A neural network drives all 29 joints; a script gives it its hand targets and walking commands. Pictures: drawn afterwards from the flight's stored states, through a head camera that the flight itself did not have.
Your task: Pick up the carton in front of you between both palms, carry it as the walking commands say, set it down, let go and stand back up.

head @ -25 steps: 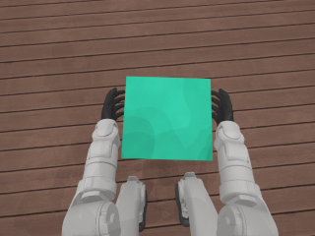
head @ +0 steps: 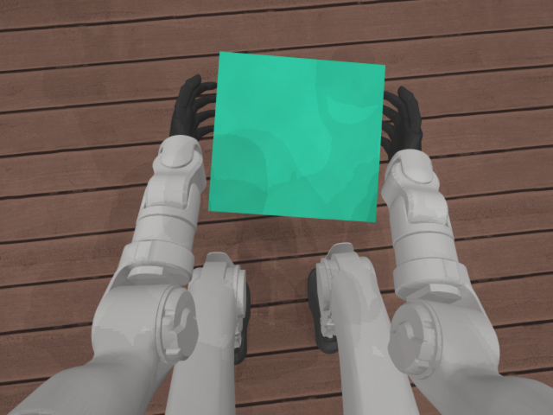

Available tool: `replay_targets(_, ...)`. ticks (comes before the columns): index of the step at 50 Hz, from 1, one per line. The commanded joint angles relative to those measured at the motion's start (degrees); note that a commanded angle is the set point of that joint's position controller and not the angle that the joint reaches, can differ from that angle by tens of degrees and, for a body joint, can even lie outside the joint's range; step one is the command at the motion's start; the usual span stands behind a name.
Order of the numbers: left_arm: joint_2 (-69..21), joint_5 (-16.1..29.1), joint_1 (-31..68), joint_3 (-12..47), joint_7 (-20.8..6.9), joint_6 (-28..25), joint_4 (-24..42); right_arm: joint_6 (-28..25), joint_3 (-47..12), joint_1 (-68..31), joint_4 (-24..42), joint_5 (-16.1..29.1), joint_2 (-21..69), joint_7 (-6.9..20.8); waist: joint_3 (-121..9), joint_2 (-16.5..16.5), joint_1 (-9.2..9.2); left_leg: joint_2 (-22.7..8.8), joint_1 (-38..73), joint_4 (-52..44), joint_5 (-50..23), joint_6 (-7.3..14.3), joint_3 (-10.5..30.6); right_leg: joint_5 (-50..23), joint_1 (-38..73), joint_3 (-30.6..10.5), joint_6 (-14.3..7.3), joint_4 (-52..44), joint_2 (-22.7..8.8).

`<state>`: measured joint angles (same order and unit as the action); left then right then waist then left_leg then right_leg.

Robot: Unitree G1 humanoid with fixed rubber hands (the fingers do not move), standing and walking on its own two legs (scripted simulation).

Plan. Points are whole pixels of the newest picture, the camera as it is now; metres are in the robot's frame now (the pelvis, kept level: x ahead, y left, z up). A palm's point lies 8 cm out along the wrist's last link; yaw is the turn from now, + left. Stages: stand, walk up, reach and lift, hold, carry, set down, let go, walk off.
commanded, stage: set down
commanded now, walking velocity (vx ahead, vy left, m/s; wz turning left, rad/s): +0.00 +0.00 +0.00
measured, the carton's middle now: (290, 155) +0.46 -0.03 -0.19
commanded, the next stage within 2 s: none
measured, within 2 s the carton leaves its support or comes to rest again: rests again in 0.92 s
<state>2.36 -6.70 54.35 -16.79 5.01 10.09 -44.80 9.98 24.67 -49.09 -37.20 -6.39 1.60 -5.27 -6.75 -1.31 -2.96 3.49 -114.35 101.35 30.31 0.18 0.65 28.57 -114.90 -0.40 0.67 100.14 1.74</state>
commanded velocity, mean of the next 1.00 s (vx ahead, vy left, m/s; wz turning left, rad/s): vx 0.00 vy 0.00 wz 0.00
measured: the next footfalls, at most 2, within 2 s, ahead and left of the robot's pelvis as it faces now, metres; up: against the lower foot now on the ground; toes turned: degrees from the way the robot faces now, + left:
none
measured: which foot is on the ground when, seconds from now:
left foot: down 0.00-1.00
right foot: down 0.00-1.00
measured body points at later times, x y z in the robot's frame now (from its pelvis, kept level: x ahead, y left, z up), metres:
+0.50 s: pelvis -0.01 +0.00 -0.10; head +0.33 +0.00 +0.19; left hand +0.52 +0.10 -0.27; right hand +0.48 -0.20 -0.26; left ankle +0.10 +0.11 -0.46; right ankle +0.11 -0.12 -0.46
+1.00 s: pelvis -0.02 +0.00 -0.13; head +0.32 +0.00 +0.16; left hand +0.52 +0.10 -0.30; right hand +0.48 -0.20 -0.28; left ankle +0.10 +0.11 -0.46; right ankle +0.11 -0.12 -0.46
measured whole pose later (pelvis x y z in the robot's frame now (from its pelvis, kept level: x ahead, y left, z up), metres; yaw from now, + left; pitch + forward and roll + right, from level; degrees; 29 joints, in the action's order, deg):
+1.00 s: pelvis -0.02 +0.00 -0.13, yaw -1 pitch +38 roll -2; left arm 12.5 2.5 76.9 -6.0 8.1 7.0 -64.4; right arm 6.9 18.5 -71.0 -57.8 3.7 -10.5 -7.0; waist 11.2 0.0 -4.7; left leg 3.5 -132.8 126.4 32.0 0.7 -0.4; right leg 29.7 -133.1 -0.1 2.0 124.3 2.8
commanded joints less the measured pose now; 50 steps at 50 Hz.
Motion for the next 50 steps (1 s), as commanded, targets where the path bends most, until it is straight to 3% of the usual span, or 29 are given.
replay_targets(1, -49.7, 4.1, 34.1, 25.0, -7.7, -1.8, 2.8, -0.6, -28.7, -36.3, 1.4, 4.1, 46.2, 8.8, -57.0, -1.5, -1.75, 7.7, 27.0, -7.6, -10.2, -1.1, -0.8, -12.9, 31.3, 2.1, 1.5, -5.9, 7.9)
replay_targets(12, -46.7, 4.9, 41.8, 23.1, -8.4, -1.8, -2.1, -0.5, -26.2, -44.3, -1.6, 5.3, 43.1, 10.3, -55.3, -1.9, -2.54, 7.0, 20.6, 0.7, -10.9, -0.7, -1.1, -13.4, 23.4, 2.9, 1.7, 2.4, 6.8)
replay_targets(23, -43.3, 10.8, 50.1, 28.3, -8.5, -3.4, -2.0, -2.4, -29.0, -52.6, -1.4, 10.7, 38.7, 10.9, -57.0, -3.1, -4.03, 5.8, 20.9, 9.4, -14.4, -0.7, -1.4, -16.6, 21.9, 3.9, 1.7, 10.9, 5.3)
replay_targets(26, -43.0, 13.0, 53.5, 30.9, -8.2, -4.4, 1.4, -2.4, -30.4, -51.3, -2.5, 13.9, 42.9, 11.1, -61.2, -3.8, -2.75, 5.4, 22.8, 11.0, -17.2, -0.4, -1.8, -20.2, 24.3, 3.9, 1.7, 13.0, 5.7)
replay_targets(30, -44.1, 12.6, 51.8, 30.7, -8.5, -4.2, 0.1, -1.5, -30.8, -50.2, -4.9, 14.9, 45.1, 12.4, -57.7, -4.3, -0.90, 5.1, 21.9, 12.2, -17.8, -0.1, -1.6, -19.7, 20.5, 3.7, 1.8, 14.3, 5.9)
replay_targets(35, -44.4, 11.7, 50.1, 28.2, -9.6, -4.3, -3.0, -1.5, -29.4, -50.6, -6.8, 13.8, 44.6, 13.5, -50.6, -2.8, -1.07, 5.1, 17.0, 13.3, -16.1, 0.4, -1.3, -17.6, 15.9, 3.4, 1.5, 14.9, 5.9)
replay_targets(41, -42.1, 12.3, 52.0, 26.8, -9.9, -5.5, -4.8, -2.6, -26.9, -50.9, -9.6, 13.1, 42.8, 12.9, -46.8, -2.6, -1.89, 5.1, 13.7, 14.0, -13.8, 0.4, -1.1, -16.0, 14.4, 3.3, 1.1, 15.6, 5.7)
replay_targets(50, -37.4, 11.0, 52.4, 23.6, -9.8, -6.3, -10.6, -3.9, -24.2, -54.1, -13.8, 13.1, 40.0, 12.9, -38.6, -1.9, -0.65, 4.5, 10.0, 14.4, -9.7, 1.0, -0.8, -11.8, 10.0, 3.2, 1.1, 16.3, 5.5)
